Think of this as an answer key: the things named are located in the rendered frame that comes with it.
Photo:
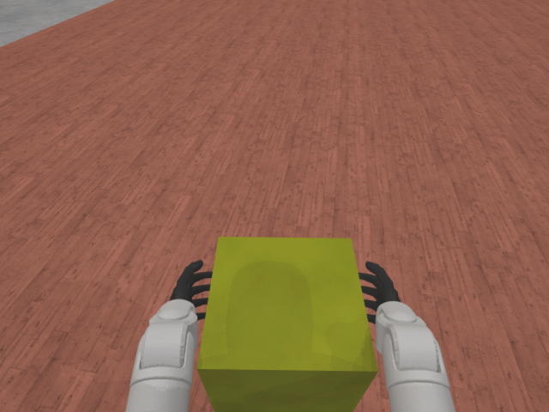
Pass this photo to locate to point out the robot left forearm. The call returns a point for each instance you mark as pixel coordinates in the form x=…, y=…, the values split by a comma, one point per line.
x=163, y=369

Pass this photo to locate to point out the robot right forearm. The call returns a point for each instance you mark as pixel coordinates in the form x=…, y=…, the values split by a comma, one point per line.
x=415, y=374

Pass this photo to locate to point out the robot right hand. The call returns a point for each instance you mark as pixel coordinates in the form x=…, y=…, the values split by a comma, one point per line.
x=383, y=292

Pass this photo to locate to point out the robot left hand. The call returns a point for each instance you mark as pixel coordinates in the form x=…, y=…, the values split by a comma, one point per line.
x=184, y=289

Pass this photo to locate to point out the carton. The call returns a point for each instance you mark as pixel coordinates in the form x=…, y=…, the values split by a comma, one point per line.
x=286, y=328

